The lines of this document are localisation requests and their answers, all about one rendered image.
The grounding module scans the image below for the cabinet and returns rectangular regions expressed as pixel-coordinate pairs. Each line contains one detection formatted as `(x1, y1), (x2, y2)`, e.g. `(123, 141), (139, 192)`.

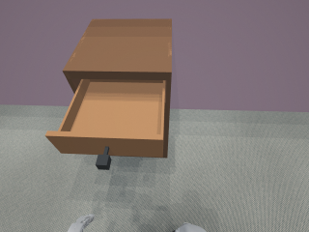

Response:
(63, 18), (172, 159)

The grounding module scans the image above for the robot left hand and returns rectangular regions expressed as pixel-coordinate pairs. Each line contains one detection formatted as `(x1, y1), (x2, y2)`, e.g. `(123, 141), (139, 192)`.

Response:
(68, 214), (95, 232)

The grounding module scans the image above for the drawer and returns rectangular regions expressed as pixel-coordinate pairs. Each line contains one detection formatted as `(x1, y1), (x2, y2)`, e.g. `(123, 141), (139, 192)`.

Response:
(45, 79), (166, 158)

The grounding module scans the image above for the handle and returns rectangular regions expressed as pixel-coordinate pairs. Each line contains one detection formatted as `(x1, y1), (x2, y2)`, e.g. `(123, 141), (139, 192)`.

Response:
(96, 146), (112, 170)

